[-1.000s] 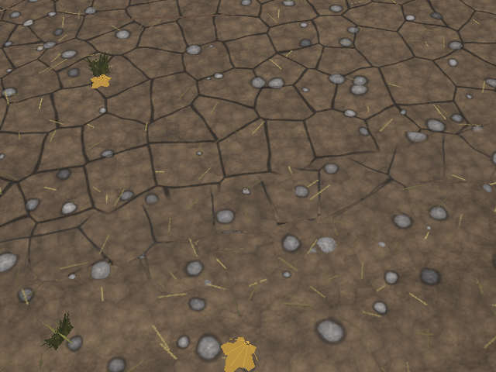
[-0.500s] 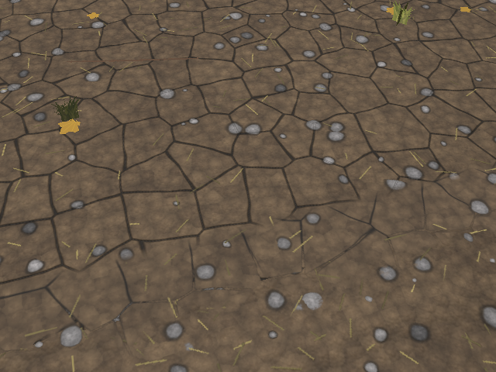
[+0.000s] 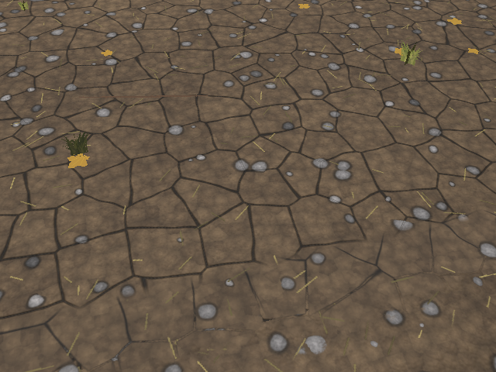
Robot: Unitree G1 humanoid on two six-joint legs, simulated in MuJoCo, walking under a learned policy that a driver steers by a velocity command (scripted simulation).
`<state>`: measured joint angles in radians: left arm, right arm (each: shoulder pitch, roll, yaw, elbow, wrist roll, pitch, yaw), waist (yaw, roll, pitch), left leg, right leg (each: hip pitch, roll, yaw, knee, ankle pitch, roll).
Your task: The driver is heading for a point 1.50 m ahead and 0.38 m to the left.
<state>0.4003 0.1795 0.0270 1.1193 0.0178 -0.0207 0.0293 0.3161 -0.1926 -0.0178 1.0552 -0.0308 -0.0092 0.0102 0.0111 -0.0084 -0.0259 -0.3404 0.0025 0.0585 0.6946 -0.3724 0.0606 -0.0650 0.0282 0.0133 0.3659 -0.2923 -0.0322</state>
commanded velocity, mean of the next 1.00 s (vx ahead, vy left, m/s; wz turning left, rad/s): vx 0.45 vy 0.00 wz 0.00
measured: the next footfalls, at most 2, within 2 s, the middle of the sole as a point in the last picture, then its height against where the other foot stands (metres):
right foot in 0.60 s outside the picture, level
left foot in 1.16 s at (212, 306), level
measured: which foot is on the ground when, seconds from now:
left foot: down 0.00-0.60, up 0.62-1.00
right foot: down 0.00-0.12, up 0.14-0.58, down 0.60-1.00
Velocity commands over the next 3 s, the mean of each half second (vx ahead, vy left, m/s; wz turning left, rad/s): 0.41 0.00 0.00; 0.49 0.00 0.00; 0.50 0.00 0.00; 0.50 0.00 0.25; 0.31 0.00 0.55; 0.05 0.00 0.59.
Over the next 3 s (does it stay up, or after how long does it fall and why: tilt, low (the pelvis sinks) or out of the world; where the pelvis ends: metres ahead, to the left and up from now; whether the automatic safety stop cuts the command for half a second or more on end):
stays up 1.29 0.07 0.00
